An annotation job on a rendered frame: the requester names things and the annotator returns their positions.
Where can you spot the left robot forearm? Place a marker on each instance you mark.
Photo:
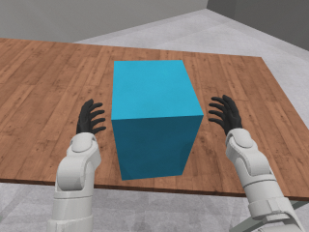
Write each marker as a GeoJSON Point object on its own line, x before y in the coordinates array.
{"type": "Point", "coordinates": [74, 186]}

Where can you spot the left robot hand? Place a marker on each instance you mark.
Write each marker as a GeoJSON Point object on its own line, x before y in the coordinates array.
{"type": "Point", "coordinates": [85, 123]}

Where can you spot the table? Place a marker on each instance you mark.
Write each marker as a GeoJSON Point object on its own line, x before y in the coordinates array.
{"type": "Point", "coordinates": [43, 86]}

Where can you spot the right robot hand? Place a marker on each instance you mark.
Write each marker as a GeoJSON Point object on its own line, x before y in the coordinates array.
{"type": "Point", "coordinates": [229, 115]}

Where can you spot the carton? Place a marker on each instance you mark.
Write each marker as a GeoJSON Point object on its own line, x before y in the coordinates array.
{"type": "Point", "coordinates": [155, 117]}

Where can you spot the right robot forearm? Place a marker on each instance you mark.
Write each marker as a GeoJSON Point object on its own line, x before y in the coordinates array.
{"type": "Point", "coordinates": [265, 197]}

